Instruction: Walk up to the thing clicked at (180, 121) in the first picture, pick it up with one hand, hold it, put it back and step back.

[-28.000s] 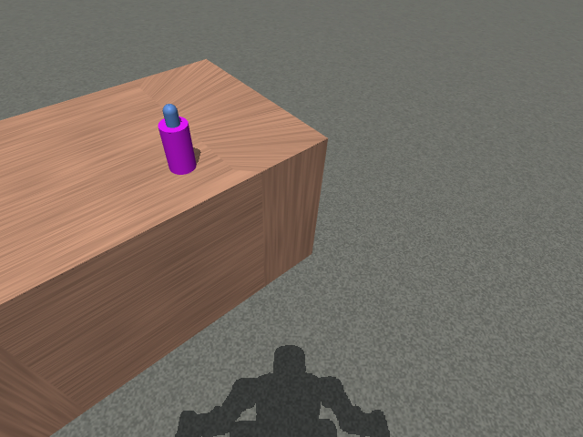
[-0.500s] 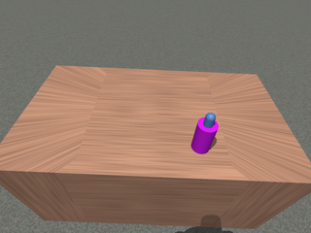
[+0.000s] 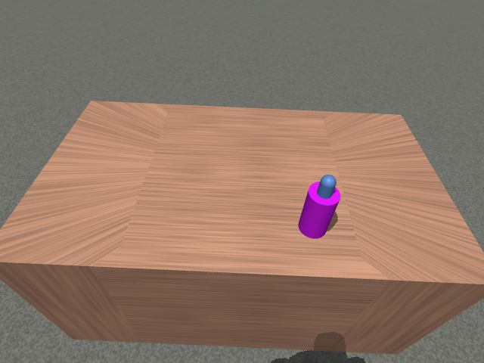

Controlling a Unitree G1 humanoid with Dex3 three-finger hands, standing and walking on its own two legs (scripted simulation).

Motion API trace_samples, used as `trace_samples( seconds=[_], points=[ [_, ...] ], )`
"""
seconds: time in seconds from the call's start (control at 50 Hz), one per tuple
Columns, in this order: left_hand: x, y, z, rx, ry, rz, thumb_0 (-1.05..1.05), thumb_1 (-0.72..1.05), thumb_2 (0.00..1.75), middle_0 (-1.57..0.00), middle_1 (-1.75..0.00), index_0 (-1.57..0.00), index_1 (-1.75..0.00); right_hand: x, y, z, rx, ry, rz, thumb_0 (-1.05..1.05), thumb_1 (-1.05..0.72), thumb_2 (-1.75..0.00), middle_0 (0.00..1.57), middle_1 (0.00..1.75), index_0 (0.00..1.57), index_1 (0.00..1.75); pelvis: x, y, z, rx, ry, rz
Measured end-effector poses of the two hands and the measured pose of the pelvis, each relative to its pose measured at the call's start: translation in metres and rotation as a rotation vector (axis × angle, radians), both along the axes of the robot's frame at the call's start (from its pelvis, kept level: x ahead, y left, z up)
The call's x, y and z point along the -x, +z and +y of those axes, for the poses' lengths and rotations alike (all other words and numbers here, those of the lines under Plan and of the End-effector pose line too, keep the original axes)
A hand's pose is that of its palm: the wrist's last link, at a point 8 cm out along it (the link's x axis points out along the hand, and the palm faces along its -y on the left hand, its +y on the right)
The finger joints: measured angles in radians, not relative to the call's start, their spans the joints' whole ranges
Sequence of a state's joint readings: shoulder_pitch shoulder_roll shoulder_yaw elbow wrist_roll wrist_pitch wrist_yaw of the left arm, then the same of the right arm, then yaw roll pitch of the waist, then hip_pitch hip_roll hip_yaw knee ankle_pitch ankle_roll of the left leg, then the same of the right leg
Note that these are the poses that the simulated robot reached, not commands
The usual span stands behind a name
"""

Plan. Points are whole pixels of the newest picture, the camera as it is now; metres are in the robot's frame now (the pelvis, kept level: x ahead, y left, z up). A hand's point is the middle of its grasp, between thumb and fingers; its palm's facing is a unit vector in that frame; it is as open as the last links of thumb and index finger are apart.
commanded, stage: stand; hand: right
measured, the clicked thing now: (320, 204) +0.51 -0.21 -0.09
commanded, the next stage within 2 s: step back in 1.70 s
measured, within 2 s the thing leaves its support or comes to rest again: neither
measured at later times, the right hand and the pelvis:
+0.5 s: hand out of the picture +0.06 -0.25 -0.16, palm faces -0.02 +0.94 -0.33, open 7.4 cm; pelvis +0.01 +0.00 +0.00, yaw +0 degrees
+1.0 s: hand out of the picture +0.08 -0.25 -0.16, palm faces -0.02 +0.94 -0.33, open 7.4 cm; pelvis +0.01 +0.00 +0.00, yaw +0 degrees
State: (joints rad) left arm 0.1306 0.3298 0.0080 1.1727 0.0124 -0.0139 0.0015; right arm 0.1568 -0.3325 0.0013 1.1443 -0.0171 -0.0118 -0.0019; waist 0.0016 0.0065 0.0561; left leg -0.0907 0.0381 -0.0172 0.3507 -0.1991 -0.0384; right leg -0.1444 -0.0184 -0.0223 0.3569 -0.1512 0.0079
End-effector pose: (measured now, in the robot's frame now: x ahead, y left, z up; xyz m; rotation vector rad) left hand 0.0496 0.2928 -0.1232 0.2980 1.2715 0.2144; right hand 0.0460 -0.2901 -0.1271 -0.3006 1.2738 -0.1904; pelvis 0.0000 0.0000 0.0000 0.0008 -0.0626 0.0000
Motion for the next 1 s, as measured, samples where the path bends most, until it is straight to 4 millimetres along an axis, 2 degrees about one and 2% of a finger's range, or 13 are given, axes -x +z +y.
trace_samples(
  seconds=[0.38, 1.0],
  points=[
    [-0.016, 0.001, 0.003, 0.004, -0.017, -0.024, 0.00, 0.91, 0.90, -0.20, -0.30, -0.21, -0.30, -0.010, 0.004, 0.001, 0.008, -0.001, -0.015, 0.00, -0.91, -0.90, 0.20, 0.30, 0.20, 0.30, -0.005, 0.001, 0.004, -0.002, -0.003, 0.003],
    [-0.027, 0.004, 0.006, -0.004, -0.020, -0.021, 0.00, 0.91, 0.90, -0.20, -0.30, -0.21, -0.30, -0.027, 0.005, -0.001, 0.007, 0.002, -0.020, 0.00, -0.91, -0.90, 0.20, 0.30, 0.20, 0.30, -0.015, 0.002, 0.004, -0.002, 0.000, 0.016]
  ],
)
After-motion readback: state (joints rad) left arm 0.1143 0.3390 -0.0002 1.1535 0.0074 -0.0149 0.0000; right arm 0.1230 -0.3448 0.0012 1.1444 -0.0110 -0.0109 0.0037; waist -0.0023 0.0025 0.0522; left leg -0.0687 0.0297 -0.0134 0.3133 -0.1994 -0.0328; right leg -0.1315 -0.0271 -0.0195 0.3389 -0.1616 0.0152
